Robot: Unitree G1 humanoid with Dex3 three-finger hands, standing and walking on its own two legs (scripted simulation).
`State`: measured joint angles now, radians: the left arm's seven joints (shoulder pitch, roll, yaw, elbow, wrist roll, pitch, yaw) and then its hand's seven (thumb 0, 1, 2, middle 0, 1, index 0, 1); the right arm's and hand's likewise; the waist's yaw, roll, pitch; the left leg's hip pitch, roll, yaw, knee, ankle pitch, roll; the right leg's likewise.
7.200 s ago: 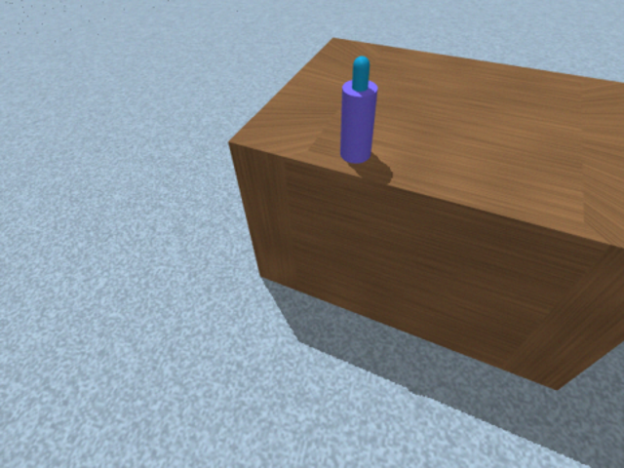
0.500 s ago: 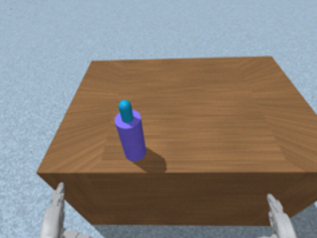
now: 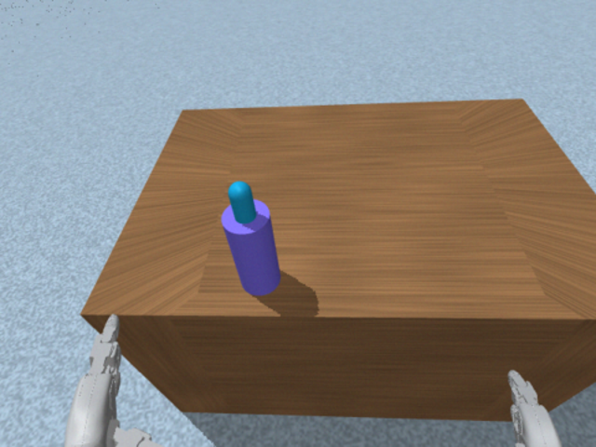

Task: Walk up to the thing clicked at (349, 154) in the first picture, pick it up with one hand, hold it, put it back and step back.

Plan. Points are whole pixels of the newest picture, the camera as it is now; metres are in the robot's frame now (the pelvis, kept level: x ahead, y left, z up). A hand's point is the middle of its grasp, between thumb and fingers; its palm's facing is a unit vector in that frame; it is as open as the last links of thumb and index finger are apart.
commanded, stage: rise first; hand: left
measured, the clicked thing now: (251, 238) +0.44 +0.13 +0.00
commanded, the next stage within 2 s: go down in 0.28 s
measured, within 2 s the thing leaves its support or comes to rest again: neither
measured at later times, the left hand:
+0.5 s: hand (146, 400) +0.17 +0.21 +0.04, palm faces +0.20 -0.94 -0.26, open 17.6 cm
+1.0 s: hand (128, 300) +0.29 +0.26 +0.06, palm faces +0.05 -1.00 -0.03, open 17.3 cm
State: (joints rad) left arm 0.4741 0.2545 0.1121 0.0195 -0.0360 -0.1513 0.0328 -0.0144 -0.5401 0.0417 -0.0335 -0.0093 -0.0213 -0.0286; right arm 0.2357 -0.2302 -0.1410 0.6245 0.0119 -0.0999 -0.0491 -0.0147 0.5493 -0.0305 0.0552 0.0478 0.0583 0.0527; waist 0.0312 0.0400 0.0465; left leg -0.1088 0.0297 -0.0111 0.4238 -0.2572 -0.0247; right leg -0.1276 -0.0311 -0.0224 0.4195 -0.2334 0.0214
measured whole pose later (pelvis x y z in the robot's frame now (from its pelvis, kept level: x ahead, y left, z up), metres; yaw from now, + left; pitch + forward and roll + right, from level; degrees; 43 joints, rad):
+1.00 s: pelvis -0.01 +0.01 -0.01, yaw +0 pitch +1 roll -1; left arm -0.07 0.37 0.37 0.49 -0.29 -0.28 -0.40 -0.02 -0.51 0.07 -0.05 -0.05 -0.06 -0.05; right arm 0.23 -0.22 -0.06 0.63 0.03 -0.13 -0.06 -0.01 0.46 -0.06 0.06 0.05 0.06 0.05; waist -0.02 0.00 -0.02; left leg -0.28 0.02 0.00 0.57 -0.31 -0.01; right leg -0.29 -0.04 -0.01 0.54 -0.27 0.03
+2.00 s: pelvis -0.01 +0.01 -0.03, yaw +0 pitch +9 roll -1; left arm -0.44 0.60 0.51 0.89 -0.26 -0.26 -0.56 -0.02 -0.59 0.10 -0.05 -0.06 -0.05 -0.07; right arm 0.27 -0.24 0.03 0.50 0.01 -0.19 -0.07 -0.01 0.53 -0.05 0.06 0.05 0.06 0.05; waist -0.07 -0.02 -0.09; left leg -0.53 0.04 -0.02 0.75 -0.39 -0.02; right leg -0.53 -0.02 -0.02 0.71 -0.34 0.03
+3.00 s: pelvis -0.01 +0.02 -0.05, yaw -1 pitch +15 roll -3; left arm -0.58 0.69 0.54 0.96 -0.21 -0.21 -0.57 -0.02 -0.60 0.09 -0.06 -0.06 -0.06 -0.07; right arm 0.35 -0.27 0.04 0.33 0.00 -0.18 -0.05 -0.01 0.53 -0.05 0.06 0.05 0.06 0.05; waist -0.10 -0.01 -0.14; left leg -0.73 0.05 -0.03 0.95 -0.47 -0.01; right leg -0.72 -0.01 -0.02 0.87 -0.40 0.04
